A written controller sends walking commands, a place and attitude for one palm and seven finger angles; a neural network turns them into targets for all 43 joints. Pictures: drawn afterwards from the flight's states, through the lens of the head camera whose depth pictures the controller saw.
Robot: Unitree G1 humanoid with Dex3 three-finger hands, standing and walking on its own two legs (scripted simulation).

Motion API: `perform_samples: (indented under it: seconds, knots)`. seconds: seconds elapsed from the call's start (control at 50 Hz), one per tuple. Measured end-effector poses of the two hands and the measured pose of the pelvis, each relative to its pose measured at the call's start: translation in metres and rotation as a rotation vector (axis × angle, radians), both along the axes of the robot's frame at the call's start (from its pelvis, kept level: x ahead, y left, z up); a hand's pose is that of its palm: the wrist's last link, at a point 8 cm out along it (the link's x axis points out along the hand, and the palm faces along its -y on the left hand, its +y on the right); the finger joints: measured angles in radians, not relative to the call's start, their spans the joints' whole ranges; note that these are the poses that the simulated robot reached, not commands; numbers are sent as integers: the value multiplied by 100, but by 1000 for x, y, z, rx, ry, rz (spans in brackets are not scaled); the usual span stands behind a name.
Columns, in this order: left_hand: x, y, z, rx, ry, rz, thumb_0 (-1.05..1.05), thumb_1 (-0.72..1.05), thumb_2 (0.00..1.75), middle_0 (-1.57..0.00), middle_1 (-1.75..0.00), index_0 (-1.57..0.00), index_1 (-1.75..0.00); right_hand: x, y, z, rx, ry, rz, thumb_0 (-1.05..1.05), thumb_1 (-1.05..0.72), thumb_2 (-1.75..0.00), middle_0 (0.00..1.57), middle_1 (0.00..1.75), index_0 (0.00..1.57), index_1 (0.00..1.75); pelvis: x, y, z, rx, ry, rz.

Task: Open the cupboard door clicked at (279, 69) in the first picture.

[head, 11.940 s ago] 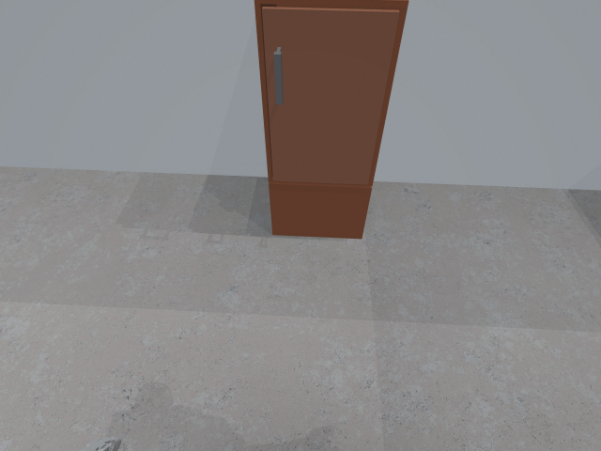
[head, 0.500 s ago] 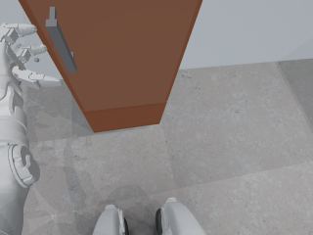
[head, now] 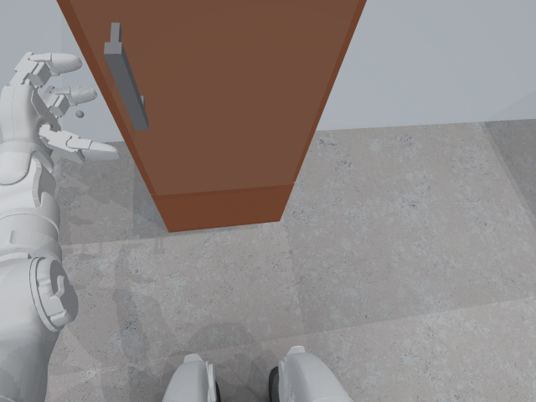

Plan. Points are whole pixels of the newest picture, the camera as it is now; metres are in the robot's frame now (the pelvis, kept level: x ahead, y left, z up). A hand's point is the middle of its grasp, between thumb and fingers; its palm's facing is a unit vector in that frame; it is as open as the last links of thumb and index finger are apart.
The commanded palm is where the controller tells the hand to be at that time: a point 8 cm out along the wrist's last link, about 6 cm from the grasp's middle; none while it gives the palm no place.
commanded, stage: slide the fingers in behind the handle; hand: left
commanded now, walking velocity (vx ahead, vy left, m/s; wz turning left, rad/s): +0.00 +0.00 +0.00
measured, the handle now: (129, 81) +0.56 +0.17 +0.07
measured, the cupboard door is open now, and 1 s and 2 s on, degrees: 0 0 1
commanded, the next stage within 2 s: close the thumb around the handle in 1.70 s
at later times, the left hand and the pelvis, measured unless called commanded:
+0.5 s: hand (106, 109) +0.51 +0.19 +0.07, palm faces +0.06 -1.00 +0.01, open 14.0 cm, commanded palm +0.49 +0.23 +0.07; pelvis -0.01 +0.00 +0.00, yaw +0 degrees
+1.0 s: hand (132, 110) +0.51 +0.16 +0.07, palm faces +0.06 -1.00 +0.00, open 14.0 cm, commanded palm +0.48 +0.20 +0.07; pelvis -0.01 +0.00 +0.00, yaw +0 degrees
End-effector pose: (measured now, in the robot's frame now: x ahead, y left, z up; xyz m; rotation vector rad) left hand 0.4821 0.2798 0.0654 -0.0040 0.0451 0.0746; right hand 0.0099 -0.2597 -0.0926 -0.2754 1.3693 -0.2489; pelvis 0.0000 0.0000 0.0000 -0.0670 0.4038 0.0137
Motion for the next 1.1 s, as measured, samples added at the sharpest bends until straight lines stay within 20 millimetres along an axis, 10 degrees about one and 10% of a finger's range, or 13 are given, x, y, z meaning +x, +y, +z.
perform_samples:
  seconds: [0.52,1.1]
  knots:
    - [7,-34,1,-8,-12,-15,-1,-50,30,-30,-120,-30,-120,-32,5,-3,19,40,-30,1,-91,-90,21,30,20,30,-8,1,-3,3,1,-3]
    - [4,-75,2,7,-23,-13,-1,-50,30,-30,-120,-30,-120,-15,2,-11,55,-8,-8,1,-91,-90,21,30,20,30,-7,-5,-3,16,-7,3]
